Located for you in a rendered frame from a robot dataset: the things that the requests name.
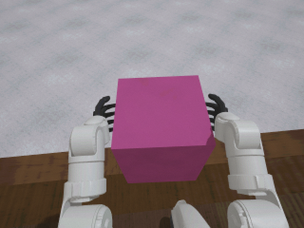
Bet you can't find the left robot hand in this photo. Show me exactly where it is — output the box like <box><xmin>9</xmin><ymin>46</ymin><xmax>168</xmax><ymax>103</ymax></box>
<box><xmin>93</xmin><ymin>96</ymin><xmax>116</xmax><ymax>132</ymax></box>

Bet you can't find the carton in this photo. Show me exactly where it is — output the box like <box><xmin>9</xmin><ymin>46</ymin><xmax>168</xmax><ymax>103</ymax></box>
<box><xmin>110</xmin><ymin>75</ymin><xmax>217</xmax><ymax>183</ymax></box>

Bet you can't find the robot right thigh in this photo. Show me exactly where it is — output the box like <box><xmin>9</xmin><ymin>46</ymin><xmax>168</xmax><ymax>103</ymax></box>
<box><xmin>171</xmin><ymin>203</ymin><xmax>210</xmax><ymax>228</ymax></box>

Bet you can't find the right robot upper arm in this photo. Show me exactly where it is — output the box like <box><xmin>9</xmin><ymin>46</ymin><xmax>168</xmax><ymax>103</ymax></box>
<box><xmin>227</xmin><ymin>199</ymin><xmax>289</xmax><ymax>228</ymax></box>

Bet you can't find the robot left forearm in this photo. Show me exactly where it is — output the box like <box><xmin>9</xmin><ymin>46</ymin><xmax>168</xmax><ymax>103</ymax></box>
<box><xmin>58</xmin><ymin>115</ymin><xmax>110</xmax><ymax>228</ymax></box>

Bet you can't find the robot right forearm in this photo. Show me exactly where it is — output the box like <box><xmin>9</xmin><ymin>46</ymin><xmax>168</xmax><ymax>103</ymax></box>
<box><xmin>214</xmin><ymin>112</ymin><xmax>290</xmax><ymax>228</ymax></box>

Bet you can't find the left robot upper arm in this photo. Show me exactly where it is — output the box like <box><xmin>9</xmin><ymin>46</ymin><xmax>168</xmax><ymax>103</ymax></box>
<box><xmin>59</xmin><ymin>204</ymin><xmax>113</xmax><ymax>228</ymax></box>

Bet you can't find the right robot shin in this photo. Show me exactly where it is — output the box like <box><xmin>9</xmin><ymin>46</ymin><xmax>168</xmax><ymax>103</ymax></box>
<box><xmin>175</xmin><ymin>199</ymin><xmax>186</xmax><ymax>208</ymax></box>

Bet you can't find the right robot hand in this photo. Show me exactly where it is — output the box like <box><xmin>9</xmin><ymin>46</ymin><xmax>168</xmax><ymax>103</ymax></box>
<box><xmin>205</xmin><ymin>93</ymin><xmax>228</xmax><ymax>131</ymax></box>

